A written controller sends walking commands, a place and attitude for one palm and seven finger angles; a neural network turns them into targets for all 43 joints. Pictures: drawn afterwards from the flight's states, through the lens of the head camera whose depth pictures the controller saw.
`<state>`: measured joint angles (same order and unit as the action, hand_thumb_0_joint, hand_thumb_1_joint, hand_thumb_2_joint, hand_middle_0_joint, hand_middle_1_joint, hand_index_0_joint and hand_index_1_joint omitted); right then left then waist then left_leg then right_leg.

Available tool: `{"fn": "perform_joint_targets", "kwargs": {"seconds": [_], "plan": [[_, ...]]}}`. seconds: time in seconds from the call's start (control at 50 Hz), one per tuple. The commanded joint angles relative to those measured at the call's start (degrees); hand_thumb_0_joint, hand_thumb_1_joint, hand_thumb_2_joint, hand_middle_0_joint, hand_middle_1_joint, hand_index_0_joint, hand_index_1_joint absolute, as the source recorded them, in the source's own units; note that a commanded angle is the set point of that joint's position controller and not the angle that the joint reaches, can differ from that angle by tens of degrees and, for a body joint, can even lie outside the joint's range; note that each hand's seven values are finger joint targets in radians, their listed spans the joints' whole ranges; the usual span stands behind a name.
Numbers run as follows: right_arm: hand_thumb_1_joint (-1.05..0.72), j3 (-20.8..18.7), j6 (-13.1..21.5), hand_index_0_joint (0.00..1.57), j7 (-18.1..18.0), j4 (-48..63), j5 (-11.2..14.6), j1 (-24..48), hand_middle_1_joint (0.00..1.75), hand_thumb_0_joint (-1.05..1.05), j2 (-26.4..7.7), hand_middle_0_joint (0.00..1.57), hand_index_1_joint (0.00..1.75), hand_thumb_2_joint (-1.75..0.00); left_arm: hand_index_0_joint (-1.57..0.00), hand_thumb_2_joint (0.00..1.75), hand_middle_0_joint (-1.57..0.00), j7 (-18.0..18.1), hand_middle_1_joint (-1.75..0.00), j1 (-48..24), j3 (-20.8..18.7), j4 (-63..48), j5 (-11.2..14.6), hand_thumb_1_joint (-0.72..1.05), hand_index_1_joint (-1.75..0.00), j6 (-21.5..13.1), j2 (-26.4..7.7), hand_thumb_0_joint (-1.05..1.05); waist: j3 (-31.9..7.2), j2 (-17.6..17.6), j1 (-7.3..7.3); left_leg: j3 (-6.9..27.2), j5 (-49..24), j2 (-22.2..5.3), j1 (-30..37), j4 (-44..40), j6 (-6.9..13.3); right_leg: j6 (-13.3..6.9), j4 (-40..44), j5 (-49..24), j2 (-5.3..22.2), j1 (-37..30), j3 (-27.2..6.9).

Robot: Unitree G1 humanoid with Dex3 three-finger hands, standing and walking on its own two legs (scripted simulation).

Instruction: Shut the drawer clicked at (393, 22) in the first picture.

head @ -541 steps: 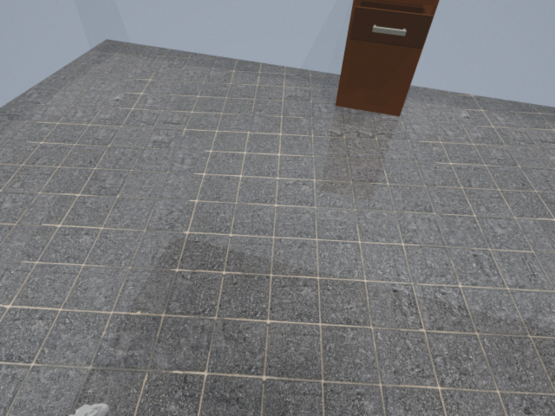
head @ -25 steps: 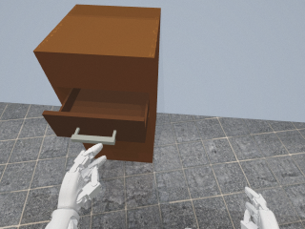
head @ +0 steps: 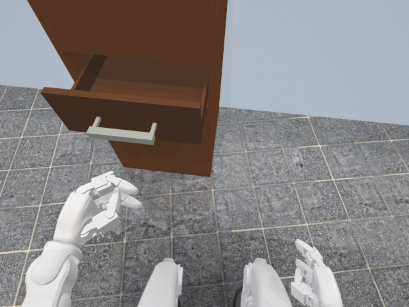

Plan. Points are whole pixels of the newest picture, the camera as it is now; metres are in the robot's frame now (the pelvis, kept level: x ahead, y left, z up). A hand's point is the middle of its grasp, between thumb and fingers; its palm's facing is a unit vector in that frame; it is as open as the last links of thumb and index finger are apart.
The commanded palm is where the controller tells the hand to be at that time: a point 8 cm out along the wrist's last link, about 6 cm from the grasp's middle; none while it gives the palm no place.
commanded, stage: raise the hand and make a fist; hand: left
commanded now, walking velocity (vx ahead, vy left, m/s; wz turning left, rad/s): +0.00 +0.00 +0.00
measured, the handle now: (123, 129) +0.52 +0.25 -0.06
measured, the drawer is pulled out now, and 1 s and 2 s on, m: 0.15 0.15 0.15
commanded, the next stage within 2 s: bring the fist close to the handle in 1.12 s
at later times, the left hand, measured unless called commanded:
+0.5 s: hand (106, 203) +0.29 +0.20 +0.04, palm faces -0.09 -0.99 -0.06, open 3.1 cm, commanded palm +0.28 +0.25 +0.05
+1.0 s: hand (100, 192) +0.31 +0.21 +0.04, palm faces -0.10 -0.99 -0.05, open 3.3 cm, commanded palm +0.29 +0.27 +0.05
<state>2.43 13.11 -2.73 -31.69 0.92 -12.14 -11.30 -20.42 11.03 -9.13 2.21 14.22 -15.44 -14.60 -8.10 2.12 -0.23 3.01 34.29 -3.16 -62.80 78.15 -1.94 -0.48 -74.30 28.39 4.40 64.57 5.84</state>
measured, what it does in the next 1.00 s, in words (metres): stands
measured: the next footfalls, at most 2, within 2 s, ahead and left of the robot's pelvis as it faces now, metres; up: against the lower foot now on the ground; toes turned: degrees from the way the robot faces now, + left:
none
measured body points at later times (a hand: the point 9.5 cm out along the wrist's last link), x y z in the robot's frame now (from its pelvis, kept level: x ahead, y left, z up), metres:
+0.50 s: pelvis +0.02 +0.02 +0.01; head +0.12 +0.03 +0.45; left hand +0.28 +0.25 +0.05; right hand +0.22 -0.23 -0.06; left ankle +0.03 +0.14 -0.61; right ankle +0.07 -0.12 -0.61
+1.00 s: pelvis +0.03 +0.01 +0.01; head +0.13 +0.02 +0.45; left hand +0.31 +0.27 +0.05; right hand +0.20 -0.25 -0.07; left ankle +0.03 +0.14 -0.61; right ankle +0.07 -0.12 -0.61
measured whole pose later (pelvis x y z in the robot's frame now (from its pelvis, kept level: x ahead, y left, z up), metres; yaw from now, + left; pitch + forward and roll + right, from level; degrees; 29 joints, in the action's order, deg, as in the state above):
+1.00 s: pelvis +0.03 +0.01 +0.01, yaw -1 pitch +21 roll -2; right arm -0.3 8.7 -1.9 -29.5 0.9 -13.1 -15.5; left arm -22.4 8.2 -15.1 9.2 16.2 -20.5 -17.1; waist -9.4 0.6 1.6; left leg 1.7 35.5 -3.1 -60.9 75.0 -1.0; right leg 0.6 -71.3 29.2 4.1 63.2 4.6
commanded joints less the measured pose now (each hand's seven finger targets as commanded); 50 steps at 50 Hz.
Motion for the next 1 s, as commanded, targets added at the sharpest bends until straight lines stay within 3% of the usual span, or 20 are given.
{"fn": "perform_joint_targets", "kwargs": {"seconds": [0.0, 0.04, 0.06, 0.16, 0.2, 0.24, 0.28, 0.3, 0.32, 0.38, 0.4, 0.44, 0.58, 0.64, 0.7, 0.72, 0.76, 0.84, 0.92, 0.98], "plan": [[-0.9, -5.56, 3.73, 0.2, -0.72, 10.69, 0.58, 3.01, 0.3, 0.0, -9.14, 0.2, 0.3, -0.9, -1.0, 0.9, -1.0, 2.91, -1.17, -1.43, -6.65, -11.46, 2.21, 0.9, -1.17, -3.58, -6.92, 0.0, -19.41, -3.03, -0.74, -2.0, -11.43, 3.92, 6.75, -14.59, 3.06, -0.29, 15.03, 1.13, -3.03, -20.2, -4.81], [-0.9, -5.78, 3.77, 0.2, -0.56, 9.93, 0.6, 2.14, 0.3, 0.0, -9.34, 0.2, 0.3, -0.9, -1.04, 0.9, -1.04, 4.3, -1.21, -2.6, -6.17, -10.56, 1.51, 0.9, -1.21, -5.26, -6.81, 0.0, -17.52, -3.26, 0.15, -2.1, -10.6, 3.89, 6.47, -15.04, 3.09, -0.21, 15.24, 1.71, -3.08, -18.74, -4.56], [-0.9, -5.89, 3.47, 0.2, -0.51, 10.08, 0.55, 2.02, 0.3, 0.0, -9.65, 0.2, 0.3, -0.9, -1.06, 0.9, -1.06, 4.46, -1.23, -1.99, -6.8, -8.46, 1.5, 0.9, -1.23, -5.85, -7.42, 0.0, -16.14, -4.21, -0.1, -2.05, -9.77, 3.88, 5.88, -15.3, 2.94, -0.54, 15.15, 3.27, -3.38, -18.36, -4.33], [-0.9, -6.08, 2.95, 0.2, -0.37, 10.18, 0.64, 0.42, 0.3, 0.0, -11.11, 0.2, 0.3, -0.9, -1.16, 0.9, -1.16, 3.9, -1.34, -4.63, -3.98, -6.84, 0.4, 0.9, -1.34, -9.05, -6.79, 0.0, -13.44, -1.5, 1.48, -1.98, -7.87, 3.84, 7.39, -16.59, 3.06, -0.82, 14.3, 2.39, -3.5, -14.63, -3.21], [-0.9, -6.41, 2.99, 0.2, -0.2, 10.27, 0.53, -0.16, 0.3, 0.0, -11.22, 0.2, 0.3, -0.9, -1.2, 0.9, -1.2, 3.73, -1.38, -2.75, -4.41, -8.04, 0.4, 0.9, -1.38, -10.08, -6.89, 0.0, -16.72, 0.46, 0.82, -1.94, -10.49, 3.77, 10.26, -17.18, 2.95, -0.9, 13.57, -1.08, -3.41, -15.71, -2.61], [-0.9, -6.41, 2.79, 0.2, 0.08, 10.44, 0.44, -0.27, 0.3, 0.0, -11.37, 0.2, 0.3, -0.9, -1.24, 0.9, -1.24, 4.07, -1.43, -2.32, -3.68, -8.38, 0.36, 0.9, -1.43, -10.48, -6.03, 0.0, -16.69, 0.7, 1.01, -1.73, -12.68, 3.65, 11.22, -17.29, 2.84, -0.92, 13.01, -3.51, -3.54, -15.52, -1.96], [-0.9, -6.46, 2.39, 0.2, 0.2, 10.14, 0.18, -0.38, 0.3, 0.0, -11.56, 0.2, 0.3, -0.9, -1.28, 0.9, -1.28, 4.24, -1.47, -3.68, -4.81, -9.14, 0.5, 0.9, -1.47, -10.93, -7.35, 0.0, -17.07, 1.04, 1.14, -1.37, -14.89, 3.48, 12.12, -16.9, 2.73, -1.06, 12.18, -5.69, -3.7, -15.11, -1.6], [-0.9, -6.64, 2.29, 0.2, 0.29, 10.38, 0.13, -0.33, 0.3, 0.0, -11.41, 0.2, 0.3, -0.9, -1.3, 0.9, -1.3, 4.43, -1.49, -1.34, -5.42, -9.16, 0.37, 0.9, -1.49, -11.16, -7.28, 0.0, -18.2, 1.82, 0.35, -1.41, -16.38, 3.47, 12.78, -16.94, 2.6, -1.17, 11.77, -6.8, -3.57, -15.92, -1.53], [-0.9, -6.45, 2.1, 0.2, 0.51, 10.61, 0.07, -0.18, 0.3, 0.0, -11.24, 0.2, 0.3, -0.9, -1.32, 0.9, -1.32, 4.58, -1.51, -0.94, -3.9, -8.96, 0.18, 0.9, -1.51, -11.0, -5.94, 0.0, -17.31, 1.88, 0.93, -1.46, -16.56, 3.43, 12.98, -16.85, 2.6, -1.04, 11.86, -7.14, -3.63, -15.22, -1.36], [-0.9, -6.1, 1.3, 0.2, 0.58, 10.27, -0.06, -0.33, 0.3, 0.0, -11.72, 0.2, 0.3, -0.9, -1.38, 0.9, -1.38, 4.53, -1.58, -6.68, -3.17, -8.83, -0.82, 0.9, -1.58, -10.91, -6.65, 0.0, -15.73, 1.92, 2.25, -0.75, -15.85, 3.23, 12.57, -16.33, 2.57, -1.06, 11.23, -6.68, -3.88, -12.67, -1.11], [-0.9, -6.16, 1.22, 0.2, 0.61, 10.47, -0.09, -0.41, 0.3, 0.0, -11.64, 0.2, 0.3, -0.9, -1.4, 0.9, -1.4, 4.33, -1.6, -5.5, -3.14, -8.63, -0.87, 0.9, -1.6, -10.74, -6.33, 0.0, -16.58, 3.2, 1.94, -0.84, -16.15, 3.23, 13.37, -16.28, 2.48, -1.11, 11.13, -6.9, -3.8, -12.68, -1.09], [-0.9, -6.05, 0.95, 0.2, 0.62, 10.47, -0.12, -0.36, 0.3, 0.0, -11.58, 0.2, 0.3, -0.9, -1.4, 0.9, -1.4, 3.99, -1.6, -5.82, -3.65, -8.16, -0.56, 0.9, -1.6, -10.37, -6.55, 0.0, -17.5, 1.47, 2.0, -0.78, -16.59, 3.32, 13.27, -16.02, 2.5, -0.99, 11.37, -7.71, -3.81, -13.76, -1.13], [-0.9, -5.48, -0.51, 0.2, 0.36, 10.48, -0.06, -0.33, 0.3, 0.0, -11.38, 0.2, 0.3, -0.9, -1.4, 0.9, -1.4, 1.41, -1.6, -10.45, -5.21, -7.4, 0.27, 0.9, -1.6, -8.44, -7.91, 0.0, -20.34, 1.47, 2.04, -0.83, -21.35, 3.24, 14.19, -14.35, 2.5, -1.03, 10.24, -12.46, -4.08, -14.82, -1.39], [-0.9, -5.68, -0.72, 0.2, 0.57, 10.6, 0.07, -0.06, 0.3, 0.0, -11.12, 0.2, 0.3, -0.9, -1.4, 0.9, -1.4, 0.62, -1.6, -7.56, -6.92, -7.02, 1.26, 0.9, -1.6, -7.9, -8.42, 0.0, -21.8, 0.93, 1.27, -1.35, -22.63, 3.42, 13.81, -14.09, 2.53, -0.89, 10.63, -14.58, -3.89, -17.44, -1.74], [-0.9, -5.64, -1.43, 0.2, 0.53, 10.25, 0.15, 0.0, 0.3, 0.0, -11.3, 0.2, 0.3, -0.9, -1.4, 0.9, -1.4, -0.51, -1.6, -8.18, -9.36, -4.66, 1.9, 0.9, -1.6, -7.7, -10.41, 0.0, -20.95, 0.08, 1.12, -1.52, -22.45, 3.4, 12.29, -13.76, 2.49, -0.95, 10.46, -15.03, -4.01, -18.17, -2.1], [-0.9, -5.58, -1.51, 0.2, 0.69, 10.65, 0.24, 0.11, 0.3, 0.0, -11.11, 0.2, 0.3, -0.9, -1.4, 0.9, -1.4, -0.82, -1.6, -7.0, -8.1, -4.7, 2.11, 0.9, -1.6, -7.61, -8.85, 0.0, -20.7, 0.31, 1.15, -1.7, -22.1, 3.51, 12.26, -13.97, 2.59, -0.89, 10.79, -14.75, -3.98, -18.32, -2.04], [-0.9, -5.58, -1.73, 0.2, 0.63, 10.62, 0.36, 0.04, 0.3, 0.0, -11.44, 0.2, 0.3, -0.9, -1.4, 0.9, -1.4, -1.4, -1.6, -7.72, -8.04, -3.38, 2.72, 0.9, -1.6, -7.41, -9.16, 0.0, -19.31, -1.17, 1.75, -1.6, -20.94, 3.39, 11.32, -13.65, 2.78, -0.91, 10.92, -13.55, -4.27, -17.62, -1.97], [-0.9, -5.77, -1.5, 0.2, 0.46, 10.32, 0.42, -0.11, 0.3, 0.0, -11.66, 0.2, 0.3, -0.9, -1.4, 0.9, -1.4, -1.44, -1.6, -9.42, -9.08, -5.3, 2.93, 0.9, -1.6, -8.52, -10.4, 0.0, -20.15, 1.08, 1.65, -1.77, -20.16, 3.47, 11.49, -14.02, 2.69, -0.85, 11.29, -12.69, -3.91, -17.83, -2.47], [-0.9, -5.96, -1.54, 0.2, 0.45, 10.1, 0.55, -0.38, 0.3, 0.0, -11.7, 0.2, 0.3, -0.9, -1.4, 0.9, -1.4, -1.76, -1.6, -7.64, -11.19, -4.44, 3.59, 0.9, -1.6, -9.28, -11.81, 0.0, -20.53, 0.18, 1.16, -2.04, -20.31, 3.5, 10.84, -13.9, 2.75, -0.87, 11.35, -12.86, -3.92, -18.93, -2.84], [-0.9, -6.16, -1.54, 0.2, 0.61, 10.27, 0.49, -0.24, 0.3, 0.0, -11.53, 0.2, 0.3, -0.9, -1.4, 0.9, -1.4, -1.98, -1.6, -5.21, -11.33, -4.93, 3.93, 0.9, -1.6, -9.45, -11.63, 0.0, -21.33, 1.6, 0.72, -2.33, -21.37, 3.51, 11.32, -13.87, 2.77, -0.93, 11.11, -13.84, -3.88, -19.19, -2.89]]}}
